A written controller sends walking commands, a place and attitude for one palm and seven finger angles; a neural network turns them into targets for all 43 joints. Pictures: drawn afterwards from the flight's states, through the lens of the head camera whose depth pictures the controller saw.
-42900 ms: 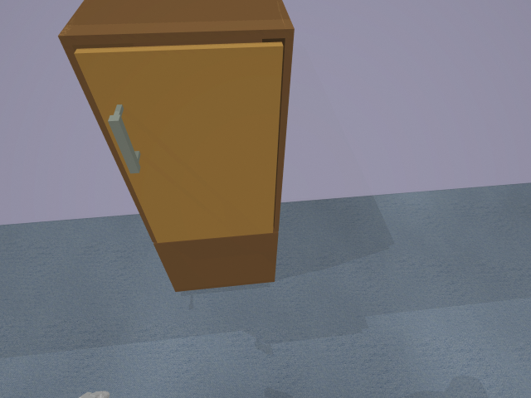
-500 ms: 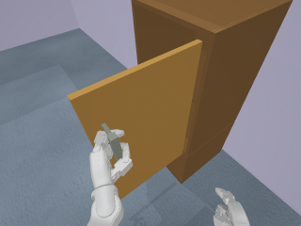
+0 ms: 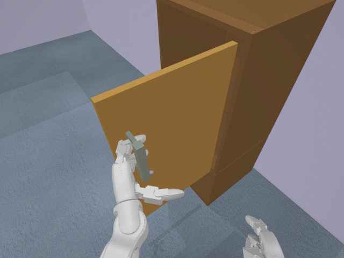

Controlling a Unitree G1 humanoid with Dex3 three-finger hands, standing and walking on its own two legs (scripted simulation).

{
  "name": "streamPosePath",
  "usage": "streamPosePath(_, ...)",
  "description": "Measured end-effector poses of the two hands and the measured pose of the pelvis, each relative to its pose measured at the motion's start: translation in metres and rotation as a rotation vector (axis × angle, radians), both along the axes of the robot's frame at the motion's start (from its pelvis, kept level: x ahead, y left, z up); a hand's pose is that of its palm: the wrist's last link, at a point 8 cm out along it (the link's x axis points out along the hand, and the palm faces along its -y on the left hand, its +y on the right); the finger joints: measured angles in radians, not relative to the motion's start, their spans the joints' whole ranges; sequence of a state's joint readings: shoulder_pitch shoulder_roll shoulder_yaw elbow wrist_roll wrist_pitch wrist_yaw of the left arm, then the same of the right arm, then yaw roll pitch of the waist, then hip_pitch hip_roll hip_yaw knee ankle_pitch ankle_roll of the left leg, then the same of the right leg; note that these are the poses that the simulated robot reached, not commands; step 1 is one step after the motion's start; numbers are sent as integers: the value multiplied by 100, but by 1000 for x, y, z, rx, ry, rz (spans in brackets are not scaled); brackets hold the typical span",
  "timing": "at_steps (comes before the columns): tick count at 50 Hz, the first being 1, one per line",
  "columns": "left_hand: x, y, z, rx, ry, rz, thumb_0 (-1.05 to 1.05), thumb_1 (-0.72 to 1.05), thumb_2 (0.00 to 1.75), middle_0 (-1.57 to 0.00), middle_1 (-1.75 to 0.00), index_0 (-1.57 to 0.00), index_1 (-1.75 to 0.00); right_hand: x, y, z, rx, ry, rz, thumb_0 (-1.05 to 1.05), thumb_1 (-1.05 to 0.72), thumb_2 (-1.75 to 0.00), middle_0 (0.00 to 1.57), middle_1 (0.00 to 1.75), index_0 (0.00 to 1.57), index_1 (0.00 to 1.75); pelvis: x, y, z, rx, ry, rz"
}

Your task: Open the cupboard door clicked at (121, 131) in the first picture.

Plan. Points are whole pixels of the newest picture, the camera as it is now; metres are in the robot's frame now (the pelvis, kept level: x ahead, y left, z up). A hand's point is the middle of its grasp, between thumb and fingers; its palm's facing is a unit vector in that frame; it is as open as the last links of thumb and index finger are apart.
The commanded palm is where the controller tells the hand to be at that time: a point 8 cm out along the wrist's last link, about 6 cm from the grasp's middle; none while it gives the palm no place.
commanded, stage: open thumb and fingers to let go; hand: left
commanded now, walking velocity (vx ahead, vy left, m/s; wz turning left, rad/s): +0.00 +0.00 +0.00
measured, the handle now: (138, 157) +0.32 +0.11 +0.08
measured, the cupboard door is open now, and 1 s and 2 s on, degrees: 89 90 90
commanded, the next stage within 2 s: slide the hand sideways off the handle in 0.16 s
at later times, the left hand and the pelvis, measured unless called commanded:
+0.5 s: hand (145, 185) +0.25 +0.08 +0.08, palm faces -0.18 -0.98 -0.02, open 16.2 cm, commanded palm +0.23 +0.12 +0.08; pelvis -0.01 +0.01 +0.00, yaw +0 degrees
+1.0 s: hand (127, 205) +0.21 +0.11 +0.08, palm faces -0.08 -1.00 -0.02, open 16.3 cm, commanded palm +0.18 +0.16 +0.08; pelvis +0.02 +0.01 -0.01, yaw +0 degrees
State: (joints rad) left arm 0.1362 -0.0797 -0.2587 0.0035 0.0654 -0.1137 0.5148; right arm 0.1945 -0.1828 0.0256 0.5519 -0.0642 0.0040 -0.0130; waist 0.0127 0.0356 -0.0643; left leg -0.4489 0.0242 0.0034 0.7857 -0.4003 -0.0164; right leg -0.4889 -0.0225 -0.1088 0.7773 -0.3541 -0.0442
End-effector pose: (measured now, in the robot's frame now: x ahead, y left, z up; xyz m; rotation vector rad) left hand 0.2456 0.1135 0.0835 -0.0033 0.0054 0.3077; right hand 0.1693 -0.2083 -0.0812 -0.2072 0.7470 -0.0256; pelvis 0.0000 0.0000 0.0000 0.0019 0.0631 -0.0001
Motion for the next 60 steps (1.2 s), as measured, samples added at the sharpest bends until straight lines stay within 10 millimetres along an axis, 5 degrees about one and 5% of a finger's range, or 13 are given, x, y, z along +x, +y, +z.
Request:
streamPosePath(8,2,-3,0,2,1,-23,-1,-49,31,-26,-70,-26,-70,-2,7,0,7,3,5,1,-90,-89,20,30,20,30,-3,4,0,-1,-5,-4)
streamPosePath(15,1,1,0,12,1,-38,-1,-50,30,-34,-59,-34,-60,0,10,2,10,1,13,1,-90,-89,20,30,20,30,-4,6,0,-3,-8,-5)
streamPosePath(22,-4,19,-1,81,-21,-440,-1,-50,30,-24,-42,-17,-43,-6,7,2,8,-37,3,1,-90,-89,20,30,20,30,-6,10,-2,-3,-9,4)
streamPosePath(26,-5,20,-1,2,-12,-478,-1,-50,30,-19,-36,-14,-37,-8,7,5,17,-73,-20,1,-90,-89,20,30,20,30,-5,14,-2,-3,-4,-4)
streamPosePath(35,-13,16,-1,-6,-4,-439,-1,-50,30,-14,-32,-15,-32,-4,10,10,32,-110,-20,1,-90,-90,20,30,20,30,5,17,-4,4,20,-25)
streamPosePath(60,-70,61,-5,31,36,-385,-1,-50,30,-15,-30,-15,-31,23,-2,5,17,-187,-21,1,-90,-90,20,30,20,30,16,7,-20,-8,66,-5)
